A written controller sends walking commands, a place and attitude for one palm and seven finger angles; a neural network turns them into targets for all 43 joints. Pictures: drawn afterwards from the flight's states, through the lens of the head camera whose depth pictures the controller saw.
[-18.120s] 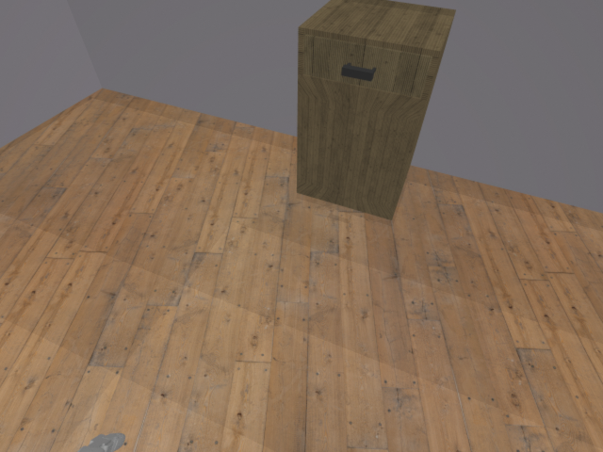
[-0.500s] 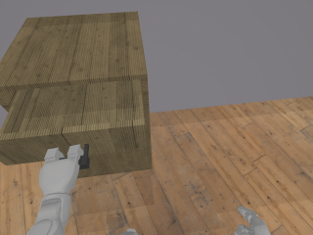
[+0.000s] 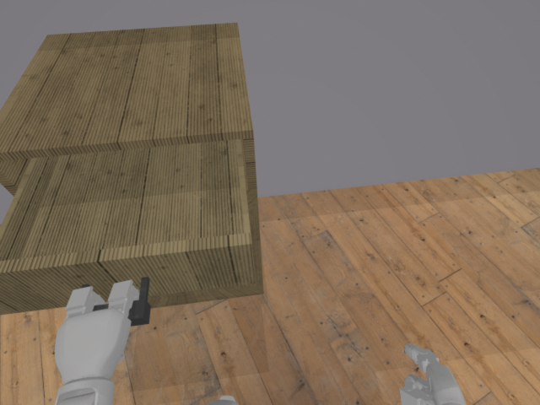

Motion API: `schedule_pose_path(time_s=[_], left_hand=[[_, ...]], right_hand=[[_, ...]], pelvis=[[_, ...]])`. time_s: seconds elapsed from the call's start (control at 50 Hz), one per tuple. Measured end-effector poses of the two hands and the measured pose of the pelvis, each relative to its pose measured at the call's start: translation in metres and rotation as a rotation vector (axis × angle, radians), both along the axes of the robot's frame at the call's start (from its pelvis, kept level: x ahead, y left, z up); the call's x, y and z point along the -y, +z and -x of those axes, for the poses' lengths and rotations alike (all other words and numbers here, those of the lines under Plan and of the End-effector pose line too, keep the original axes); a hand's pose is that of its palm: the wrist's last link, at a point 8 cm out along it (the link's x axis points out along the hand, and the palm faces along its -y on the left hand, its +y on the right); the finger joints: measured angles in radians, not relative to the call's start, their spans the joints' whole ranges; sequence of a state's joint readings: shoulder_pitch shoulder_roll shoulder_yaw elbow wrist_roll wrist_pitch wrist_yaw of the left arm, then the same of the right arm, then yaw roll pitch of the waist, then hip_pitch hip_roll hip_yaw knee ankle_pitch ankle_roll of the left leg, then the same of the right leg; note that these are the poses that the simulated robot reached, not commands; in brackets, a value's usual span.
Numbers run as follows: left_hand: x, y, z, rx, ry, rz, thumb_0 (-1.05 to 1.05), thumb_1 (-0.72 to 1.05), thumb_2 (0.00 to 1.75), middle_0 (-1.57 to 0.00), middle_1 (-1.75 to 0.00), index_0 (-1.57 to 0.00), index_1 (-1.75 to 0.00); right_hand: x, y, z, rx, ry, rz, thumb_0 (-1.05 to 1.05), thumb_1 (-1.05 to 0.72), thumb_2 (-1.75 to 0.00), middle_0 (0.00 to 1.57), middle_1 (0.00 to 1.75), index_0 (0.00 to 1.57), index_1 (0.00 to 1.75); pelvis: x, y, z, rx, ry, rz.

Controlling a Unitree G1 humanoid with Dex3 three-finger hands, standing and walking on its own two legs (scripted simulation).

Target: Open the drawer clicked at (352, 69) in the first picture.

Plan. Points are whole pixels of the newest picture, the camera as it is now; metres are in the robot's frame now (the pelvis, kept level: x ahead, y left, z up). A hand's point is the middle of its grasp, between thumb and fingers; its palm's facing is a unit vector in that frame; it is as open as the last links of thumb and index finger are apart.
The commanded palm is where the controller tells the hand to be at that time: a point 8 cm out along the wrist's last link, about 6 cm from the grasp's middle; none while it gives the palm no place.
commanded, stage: pull the drawer open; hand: left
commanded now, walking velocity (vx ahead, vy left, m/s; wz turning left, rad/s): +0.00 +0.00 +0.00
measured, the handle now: (113, 301) +0.28 +0.26 -0.02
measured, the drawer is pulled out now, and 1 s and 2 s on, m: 0.23 0.30 0.30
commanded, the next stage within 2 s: open the thumb to release the handle in 0.70 s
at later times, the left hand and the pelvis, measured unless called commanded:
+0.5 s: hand (106, 395) +0.15 +0.24 -0.04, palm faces -0.04 -0.08 -1.00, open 6.5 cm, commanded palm +0.11 +0.24 +0.02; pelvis -0.01 -0.01 -0.01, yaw +1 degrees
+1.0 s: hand (105, 398) +0.15 +0.24 -0.04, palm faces +0.03 -0.08 -1.00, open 6.8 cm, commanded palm +0.12 +0.24 +0.02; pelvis -0.02 -0.01 -0.02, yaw +1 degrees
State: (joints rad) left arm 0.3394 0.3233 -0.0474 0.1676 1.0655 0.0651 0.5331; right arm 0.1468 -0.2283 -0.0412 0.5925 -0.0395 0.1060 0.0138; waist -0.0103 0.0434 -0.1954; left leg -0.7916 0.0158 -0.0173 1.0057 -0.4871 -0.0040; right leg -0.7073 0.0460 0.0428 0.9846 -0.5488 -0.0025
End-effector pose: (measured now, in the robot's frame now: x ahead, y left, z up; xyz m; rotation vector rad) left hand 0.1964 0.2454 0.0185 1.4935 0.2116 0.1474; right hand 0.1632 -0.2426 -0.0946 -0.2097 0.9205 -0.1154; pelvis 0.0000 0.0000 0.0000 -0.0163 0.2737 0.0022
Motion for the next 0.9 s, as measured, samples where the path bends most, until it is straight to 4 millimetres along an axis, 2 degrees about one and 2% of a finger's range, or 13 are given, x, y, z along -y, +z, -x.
schedule_pose_path(time_s=[0.32, 0.58, 0.8, 0.9], left_hand=[[0.008, 0.001, 0.046, -0.003, 0.007, 0.004, 0.03, 0.62, 0.77, -0.24, -1.30, -0.34, -1.28], [0.012, 0.002, 0.069, -0.015, 0.015, 0.007, 0.03, 0.63, 0.76, -0.24, -1.29, -0.34, -1.28], [0.012, 0.003, 0.070, -0.031, 0.003, 0.016, 0.03, 0.64, 0.72, -0.23, -1.29, -0.33, -1.26], [0.010, 0.000, 0.071, 0.021, -0.018, 0.001, 0.02, 0.62, 0.74, -0.27, -1.31, -0.35, -1.27]], right_hand=[[-0.013, 0.001, -0.027, 0.070, 0.088, -0.026, 0.01, -0.90, -0.90, 0.20, 0.30, 0.20, 0.30], [-0.013, -0.001, -0.025, 0.090, 0.108, -0.037, 0.01, -0.90, -0.90, 0.20, 0.30, 0.20, 0.30], [0.000, -0.001, -0.016, 0.090, 0.076, -0.031, 0.01, -0.90, -0.90, 0.20, 0.30, 0.20, 0.30], [0.003, -0.012, -0.015, 0.062, 0.094, 0.005, 0.01, -0.90, -0.90, 0.20, 0.30, 0.20, 0.30]], pelvis=[[0.004, -0.007, 0.005, 0.008, 0.009, -0.004], [0.012, -0.011, 0.013, 0.018, 0.009, -0.012], [0.014, -0.014, 0.013, 0.011, -0.003, -0.015], [0.013, -0.020, 0.017, -0.004, 0.016, -0.010]])
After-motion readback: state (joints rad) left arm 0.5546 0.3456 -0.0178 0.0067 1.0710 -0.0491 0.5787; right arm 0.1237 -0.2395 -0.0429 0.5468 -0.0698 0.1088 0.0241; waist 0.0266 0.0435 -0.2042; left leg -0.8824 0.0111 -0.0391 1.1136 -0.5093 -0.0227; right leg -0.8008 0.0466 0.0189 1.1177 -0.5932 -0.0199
